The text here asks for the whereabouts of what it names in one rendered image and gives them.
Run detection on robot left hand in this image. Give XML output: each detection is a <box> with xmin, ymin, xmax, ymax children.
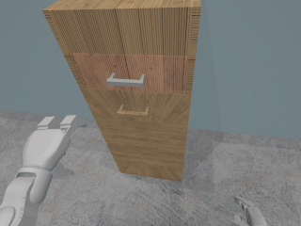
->
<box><xmin>23</xmin><ymin>115</ymin><xmax>87</xmax><ymax>179</ymax></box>

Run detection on robot right hand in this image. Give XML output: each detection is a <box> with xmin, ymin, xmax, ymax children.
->
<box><xmin>231</xmin><ymin>196</ymin><xmax>268</xmax><ymax>226</ymax></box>

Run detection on robot left forearm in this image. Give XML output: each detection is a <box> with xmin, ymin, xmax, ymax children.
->
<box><xmin>0</xmin><ymin>166</ymin><xmax>53</xmax><ymax>226</ymax></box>

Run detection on cabinet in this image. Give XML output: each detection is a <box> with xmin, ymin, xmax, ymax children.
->
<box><xmin>42</xmin><ymin>0</ymin><xmax>201</xmax><ymax>182</ymax></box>

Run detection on drawer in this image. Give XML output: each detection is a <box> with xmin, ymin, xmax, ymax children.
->
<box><xmin>70</xmin><ymin>53</ymin><xmax>188</xmax><ymax>94</ymax></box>

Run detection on handle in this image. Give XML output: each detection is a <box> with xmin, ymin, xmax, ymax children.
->
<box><xmin>117</xmin><ymin>110</ymin><xmax>149</xmax><ymax>119</ymax></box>
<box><xmin>106</xmin><ymin>73</ymin><xmax>146</xmax><ymax>88</ymax></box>

